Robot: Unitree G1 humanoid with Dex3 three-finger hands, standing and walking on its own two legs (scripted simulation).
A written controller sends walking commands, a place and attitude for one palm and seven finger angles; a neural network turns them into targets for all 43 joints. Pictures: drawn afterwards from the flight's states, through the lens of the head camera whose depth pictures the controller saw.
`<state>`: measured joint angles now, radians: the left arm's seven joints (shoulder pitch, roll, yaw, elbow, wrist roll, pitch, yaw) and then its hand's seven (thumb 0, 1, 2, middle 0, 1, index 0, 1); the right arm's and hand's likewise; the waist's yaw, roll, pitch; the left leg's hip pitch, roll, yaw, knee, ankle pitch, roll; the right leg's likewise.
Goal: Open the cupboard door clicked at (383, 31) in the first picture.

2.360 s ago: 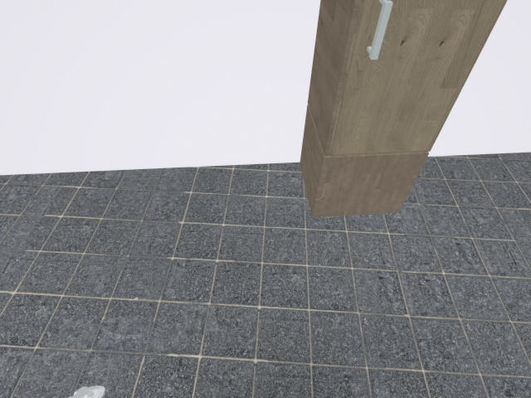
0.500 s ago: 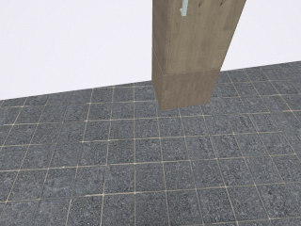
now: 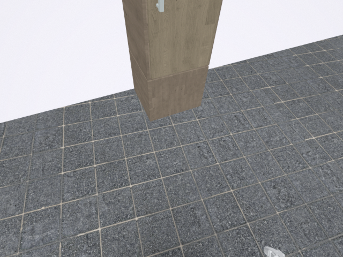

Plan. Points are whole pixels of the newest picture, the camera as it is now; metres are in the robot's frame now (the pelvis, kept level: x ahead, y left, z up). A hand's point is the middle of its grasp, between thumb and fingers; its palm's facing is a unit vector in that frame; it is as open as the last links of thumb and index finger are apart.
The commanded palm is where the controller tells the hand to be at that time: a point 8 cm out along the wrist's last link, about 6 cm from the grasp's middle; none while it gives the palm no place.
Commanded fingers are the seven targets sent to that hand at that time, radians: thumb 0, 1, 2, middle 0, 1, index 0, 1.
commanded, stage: walk to a spot facing it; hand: left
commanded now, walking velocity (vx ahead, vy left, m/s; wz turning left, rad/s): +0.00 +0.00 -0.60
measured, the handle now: out of the picture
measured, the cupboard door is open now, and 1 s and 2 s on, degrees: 0 0 0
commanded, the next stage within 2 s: none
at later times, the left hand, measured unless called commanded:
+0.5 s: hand (116, 248) +0.15 +0.16 -0.16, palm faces -0.35 -0.91 -0.24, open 7.4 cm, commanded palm none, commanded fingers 0.00 0.90 0.90 -0.20 -0.30 -0.20 -0.30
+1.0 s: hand (128, 213) +0.25 +0.16 -0.18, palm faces -0.54 -0.83 -0.17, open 7.4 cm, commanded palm none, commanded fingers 0.00 0.90 0.90 -0.20 -0.30 -0.20 -0.30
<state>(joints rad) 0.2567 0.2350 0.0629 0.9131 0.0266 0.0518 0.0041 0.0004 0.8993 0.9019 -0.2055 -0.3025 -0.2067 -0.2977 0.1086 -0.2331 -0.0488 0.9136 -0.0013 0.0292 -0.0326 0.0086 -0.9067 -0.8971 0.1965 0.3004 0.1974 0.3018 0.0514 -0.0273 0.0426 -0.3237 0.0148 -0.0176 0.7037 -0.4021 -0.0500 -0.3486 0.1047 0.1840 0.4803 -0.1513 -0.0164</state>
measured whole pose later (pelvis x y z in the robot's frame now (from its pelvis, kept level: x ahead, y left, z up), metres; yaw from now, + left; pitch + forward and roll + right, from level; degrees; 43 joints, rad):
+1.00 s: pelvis +0.13 -0.01 +0.00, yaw -37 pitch -1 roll -2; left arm 0.32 0.25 0.09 1.02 0.03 0.03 -0.04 0.01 0.90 0.90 -0.20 -0.30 -0.20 -0.30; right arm 0.23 -0.17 -0.02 0.91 -0.03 -0.07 -0.01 0.00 -0.91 -0.90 0.20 0.30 0.20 0.30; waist 0.02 -0.04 0.03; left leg -0.27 0.11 0.19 0.58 -0.28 0.02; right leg -0.41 0.00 -0.01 1.18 -0.38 0.00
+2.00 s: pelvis +0.45 -0.31 +0.00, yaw -62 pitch -2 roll -2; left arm 0.34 0.20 0.08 1.09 0.03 0.00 -0.02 0.00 0.91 0.90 -0.20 -0.30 -0.20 -0.30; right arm 0.19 -0.14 -0.03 0.97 -0.03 -0.08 -0.01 0.00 -0.91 -0.90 0.20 0.30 0.20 0.30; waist 0.04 -0.04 0.04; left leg -0.25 0.11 0.24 0.54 -0.26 0.04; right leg -0.42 -0.04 -0.04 1.20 -0.35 -0.01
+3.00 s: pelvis +0.52 -0.42 +0.01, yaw -55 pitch +1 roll -3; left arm 0.19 0.27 0.10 0.96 0.02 0.06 0.02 0.00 0.91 0.90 -0.20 -0.30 -0.20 -0.30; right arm 0.25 -0.19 -0.05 0.95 -0.02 0.01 -0.01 0.01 -0.91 -0.90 0.20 0.30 0.20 0.30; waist -0.02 -0.02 0.05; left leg -0.31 -0.01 0.05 0.47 -0.19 0.08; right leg -0.48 -0.08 -0.02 1.09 -0.37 0.10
